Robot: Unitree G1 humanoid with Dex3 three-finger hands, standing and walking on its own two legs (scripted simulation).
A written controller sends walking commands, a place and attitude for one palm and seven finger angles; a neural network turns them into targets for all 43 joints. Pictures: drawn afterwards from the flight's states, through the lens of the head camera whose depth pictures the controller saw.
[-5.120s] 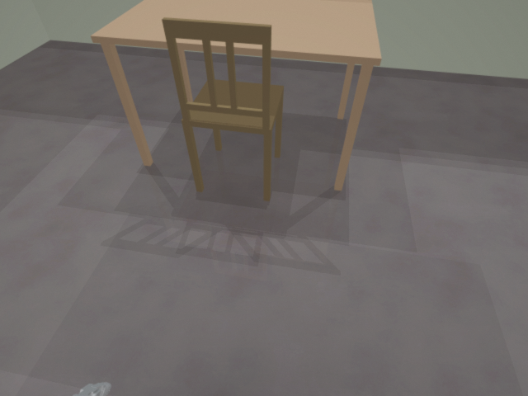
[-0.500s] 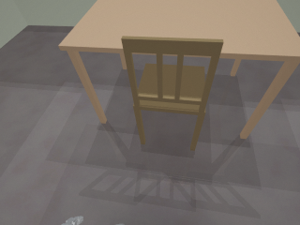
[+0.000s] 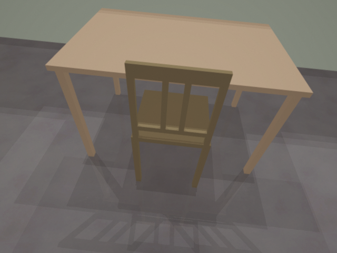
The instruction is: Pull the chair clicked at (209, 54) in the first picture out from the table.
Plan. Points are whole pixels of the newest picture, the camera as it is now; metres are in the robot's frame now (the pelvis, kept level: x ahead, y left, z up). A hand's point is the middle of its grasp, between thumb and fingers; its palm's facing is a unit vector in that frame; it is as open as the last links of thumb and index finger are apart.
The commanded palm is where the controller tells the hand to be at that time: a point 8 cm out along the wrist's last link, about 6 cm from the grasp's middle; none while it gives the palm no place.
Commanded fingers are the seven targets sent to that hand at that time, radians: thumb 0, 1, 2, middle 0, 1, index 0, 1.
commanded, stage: take the last steps up to it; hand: left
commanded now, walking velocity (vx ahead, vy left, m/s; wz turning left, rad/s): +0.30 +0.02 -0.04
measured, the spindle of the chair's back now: (164, 106) +0.70 +0.06 -0.10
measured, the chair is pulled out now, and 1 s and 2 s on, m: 0.00 0.00 0.00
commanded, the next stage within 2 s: come to a stop and stand still in 0.60 s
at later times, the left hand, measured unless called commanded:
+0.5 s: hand (126, 227) +0.23 +0.13 -0.16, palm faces +0.07 -0.97 -0.22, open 7.2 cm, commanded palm none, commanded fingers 0.00 0.90 0.90 -0.20 -0.30 -0.20 -0.30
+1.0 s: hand (119, 234) +0.21 +0.15 -0.18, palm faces +0.07 -0.98 -0.17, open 7.4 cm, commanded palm none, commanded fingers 0.00 0.90 0.90 -0.20 -0.30 -0.20 -0.30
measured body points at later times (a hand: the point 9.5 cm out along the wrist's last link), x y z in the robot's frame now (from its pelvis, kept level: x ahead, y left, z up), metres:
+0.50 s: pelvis +0.15 -0.05 +0.00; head +0.16 -0.07 +0.45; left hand +0.22 +0.18 -0.14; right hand +0.11 -0.27 -0.17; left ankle +0.09 +0.08 -0.65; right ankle +0.19 -0.13 -0.74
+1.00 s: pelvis +0.24 -0.01 +0.00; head +0.26 +0.00 +0.45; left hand +0.21 +0.20 -0.17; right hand +0.32 -0.23 -0.14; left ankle +0.27 +0.08 -0.74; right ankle +0.19 -0.13 -0.72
